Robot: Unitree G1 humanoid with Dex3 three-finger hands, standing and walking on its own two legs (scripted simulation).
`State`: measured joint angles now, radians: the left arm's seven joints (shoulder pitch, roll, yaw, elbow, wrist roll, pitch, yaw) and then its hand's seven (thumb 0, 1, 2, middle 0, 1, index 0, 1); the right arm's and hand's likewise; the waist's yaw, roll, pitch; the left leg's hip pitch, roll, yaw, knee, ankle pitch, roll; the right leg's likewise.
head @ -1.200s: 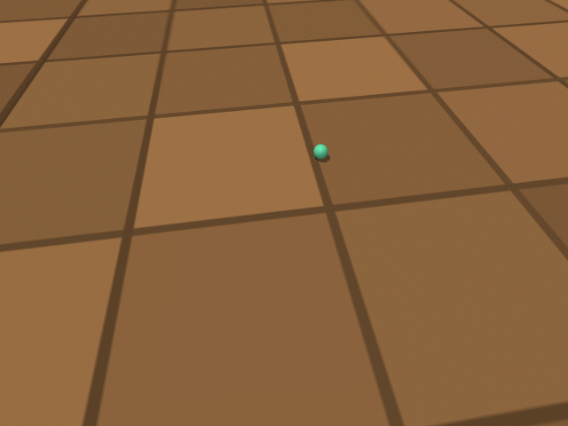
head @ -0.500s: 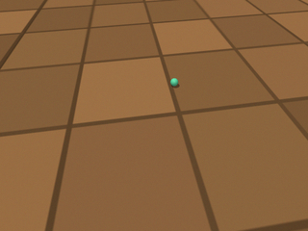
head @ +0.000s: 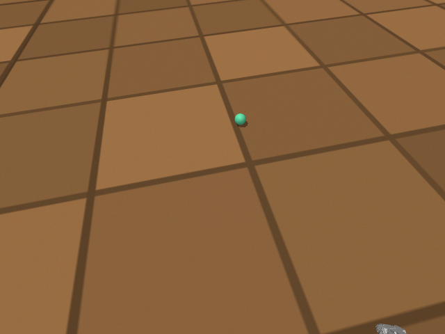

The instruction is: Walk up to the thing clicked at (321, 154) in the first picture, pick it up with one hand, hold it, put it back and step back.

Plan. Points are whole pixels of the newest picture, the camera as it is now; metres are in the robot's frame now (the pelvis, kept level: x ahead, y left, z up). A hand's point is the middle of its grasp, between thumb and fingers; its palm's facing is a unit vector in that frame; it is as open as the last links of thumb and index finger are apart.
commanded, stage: walk up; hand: left
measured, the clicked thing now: (240, 119) +1.55 -0.03 -0.74
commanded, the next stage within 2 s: none
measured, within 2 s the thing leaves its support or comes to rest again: neither
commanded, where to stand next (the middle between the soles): +1.30 +0.35 m, yaw -88 degrees
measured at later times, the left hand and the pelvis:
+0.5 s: hand (141, 245) +0.33 +0.23 -0.12, palm faces -0.29 -0.80 -0.53, open 7.4 cm; pelvis +0.17 -0.03 -0.02, yaw -23 degrees
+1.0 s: hand (180, 128) +0.77 +0.20 -0.14, palm faces -0.64 -0.56 -0.53, open 7.4 cm; pelvis +0.48 +0.04 -0.01, yaw -41 degrees
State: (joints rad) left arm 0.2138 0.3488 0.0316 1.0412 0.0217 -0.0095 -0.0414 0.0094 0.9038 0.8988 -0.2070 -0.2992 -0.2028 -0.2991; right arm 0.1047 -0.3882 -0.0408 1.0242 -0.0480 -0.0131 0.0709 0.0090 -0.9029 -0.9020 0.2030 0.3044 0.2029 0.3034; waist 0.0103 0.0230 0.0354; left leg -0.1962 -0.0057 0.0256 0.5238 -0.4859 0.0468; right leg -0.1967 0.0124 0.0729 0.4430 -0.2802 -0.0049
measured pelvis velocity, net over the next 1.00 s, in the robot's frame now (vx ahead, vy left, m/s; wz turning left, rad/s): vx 0.48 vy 0.04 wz -0.71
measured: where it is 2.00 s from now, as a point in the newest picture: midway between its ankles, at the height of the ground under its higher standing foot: (215, 192)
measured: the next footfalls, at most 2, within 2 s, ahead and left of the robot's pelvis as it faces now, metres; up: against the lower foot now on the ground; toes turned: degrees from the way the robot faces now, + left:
right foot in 0.32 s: +0.16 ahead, -0.18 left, +0.00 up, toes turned -27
left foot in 0.74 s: +0.58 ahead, +0.05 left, +0.00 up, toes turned -31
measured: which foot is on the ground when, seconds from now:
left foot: down 0.00-0.34, up 0.36-0.72, down 0.74-1.00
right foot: down 0.00-0.04, up 0.06-0.30, down 0.32-0.76, up 0.78-1.00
